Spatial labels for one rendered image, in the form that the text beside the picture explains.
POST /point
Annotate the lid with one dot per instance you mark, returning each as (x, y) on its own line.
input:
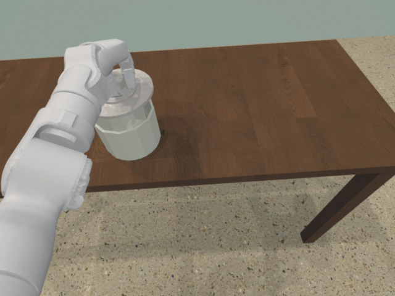
(132, 100)

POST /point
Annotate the robot left upper arm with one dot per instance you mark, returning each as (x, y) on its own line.
(47, 179)

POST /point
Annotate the left robot forearm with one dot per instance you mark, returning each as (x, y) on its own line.
(70, 115)

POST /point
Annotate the robot left hand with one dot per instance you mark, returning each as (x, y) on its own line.
(121, 56)

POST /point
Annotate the knob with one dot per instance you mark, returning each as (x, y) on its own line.
(119, 79)

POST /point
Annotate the table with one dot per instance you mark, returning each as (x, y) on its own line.
(235, 114)

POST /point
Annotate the pot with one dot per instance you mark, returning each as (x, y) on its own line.
(132, 137)

